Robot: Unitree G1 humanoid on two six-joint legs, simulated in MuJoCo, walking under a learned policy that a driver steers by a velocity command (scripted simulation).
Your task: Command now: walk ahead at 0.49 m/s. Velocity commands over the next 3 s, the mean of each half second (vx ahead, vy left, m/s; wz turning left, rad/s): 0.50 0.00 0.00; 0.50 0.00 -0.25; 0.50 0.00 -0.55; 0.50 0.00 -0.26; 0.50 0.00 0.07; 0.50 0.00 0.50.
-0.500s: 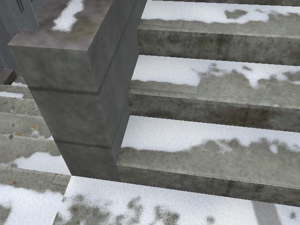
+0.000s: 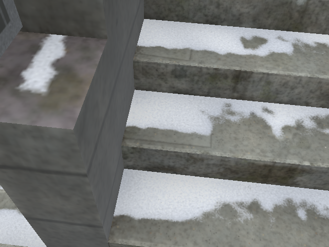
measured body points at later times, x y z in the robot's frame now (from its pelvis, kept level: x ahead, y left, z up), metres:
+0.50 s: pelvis +0.20 -0.05 -0.01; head +0.20 -0.06 +0.44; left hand +0.19 +0.19 -0.15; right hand +0.30 -0.28 -0.15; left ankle +0.19 +0.07 -0.52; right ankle +0.20 -0.13 -0.75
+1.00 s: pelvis +0.32 +0.00 +0.05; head +0.34 +0.02 +0.50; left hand +0.43 +0.28 -0.09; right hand +0.45 -0.25 -0.04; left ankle +0.39 +0.12 -0.61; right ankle +0.21 -0.12 -0.52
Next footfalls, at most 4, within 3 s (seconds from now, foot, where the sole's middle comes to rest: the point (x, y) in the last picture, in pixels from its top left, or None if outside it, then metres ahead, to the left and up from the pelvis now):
0.22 right None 0.24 -0.13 -0.79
0.82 left None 0.44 0.12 -0.63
1.34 right None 0.21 -0.19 -0.79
1.96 left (217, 215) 0.55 -0.20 -0.63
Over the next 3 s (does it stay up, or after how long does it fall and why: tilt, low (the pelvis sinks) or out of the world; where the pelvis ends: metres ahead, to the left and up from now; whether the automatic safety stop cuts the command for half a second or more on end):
stays up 0.87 -0.66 0.32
